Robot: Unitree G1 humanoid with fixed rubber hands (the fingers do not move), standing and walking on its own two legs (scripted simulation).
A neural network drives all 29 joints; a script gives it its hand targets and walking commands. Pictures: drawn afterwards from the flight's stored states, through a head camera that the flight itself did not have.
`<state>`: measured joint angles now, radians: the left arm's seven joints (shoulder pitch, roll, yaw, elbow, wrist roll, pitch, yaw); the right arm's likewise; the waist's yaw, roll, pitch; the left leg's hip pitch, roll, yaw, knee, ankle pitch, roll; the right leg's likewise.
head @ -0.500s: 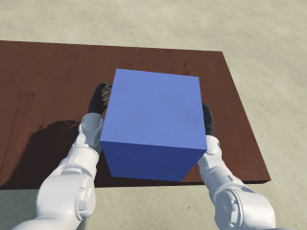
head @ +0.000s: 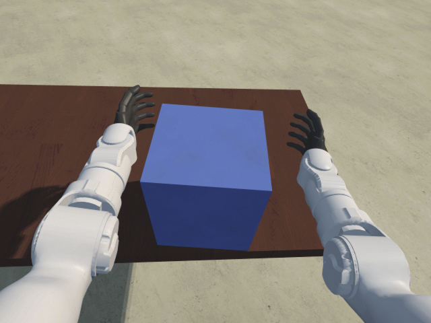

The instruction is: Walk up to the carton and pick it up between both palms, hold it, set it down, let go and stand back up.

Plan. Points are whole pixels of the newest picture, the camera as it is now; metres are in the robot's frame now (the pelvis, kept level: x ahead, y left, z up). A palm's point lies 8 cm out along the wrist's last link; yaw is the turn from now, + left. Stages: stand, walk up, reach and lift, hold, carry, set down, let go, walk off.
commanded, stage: set down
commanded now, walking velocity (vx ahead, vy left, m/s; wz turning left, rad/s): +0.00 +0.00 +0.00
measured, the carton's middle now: (207, 181) +0.41 +0.01 +0.00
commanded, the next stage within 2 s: none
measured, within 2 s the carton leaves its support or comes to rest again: neither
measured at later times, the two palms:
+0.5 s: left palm (116, 103) +0.46 +0.17 +0.18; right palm (312, 129) +0.42 -0.18 +0.15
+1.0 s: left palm (102, 160) +0.38 +0.20 +0.11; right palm (318, 168) +0.36 -0.18 +0.11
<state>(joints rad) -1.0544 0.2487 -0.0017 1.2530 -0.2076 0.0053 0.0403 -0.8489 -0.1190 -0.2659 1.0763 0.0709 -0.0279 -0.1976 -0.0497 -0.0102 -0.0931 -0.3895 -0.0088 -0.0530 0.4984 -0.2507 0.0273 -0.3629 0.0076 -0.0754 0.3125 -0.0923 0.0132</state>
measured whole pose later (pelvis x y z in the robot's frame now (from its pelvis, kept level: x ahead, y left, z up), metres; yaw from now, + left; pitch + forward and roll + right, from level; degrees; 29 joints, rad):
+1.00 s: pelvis -0.04 -0.01 +0.00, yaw +0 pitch +5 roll -2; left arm -0.83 0.31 0.06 1.04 -0.17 0.11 -0.03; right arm -0.76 -0.08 -0.16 0.90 0.14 0.14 -0.27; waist -0.05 -0.01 -0.10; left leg -0.38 -0.01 -0.05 0.50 -0.20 0.02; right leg -0.36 0.01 -0.08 0.31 -0.04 0.01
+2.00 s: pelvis -0.01 -0.01 +0.00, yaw +0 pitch +4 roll -2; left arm -0.17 0.31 -0.02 0.66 -0.20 -0.14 -0.12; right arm -0.12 0.00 -0.01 0.59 0.14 -0.26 -0.26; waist -0.05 -0.02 -0.05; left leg -0.32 -0.01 -0.05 0.50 -0.25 0.01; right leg -0.31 0.01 -0.08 0.35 -0.11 0.00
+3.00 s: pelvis +0.01 -0.01 +0.00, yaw +0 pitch +0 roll -2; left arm 0.26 0.30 -0.01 0.56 -0.11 -0.06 -0.07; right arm 0.12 -0.11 -0.01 0.68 0.14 -0.31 -0.07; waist -0.05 0.02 0.00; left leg -0.21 -0.01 -0.05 0.50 -0.30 0.01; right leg -0.22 0.00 -0.08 0.38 -0.18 0.00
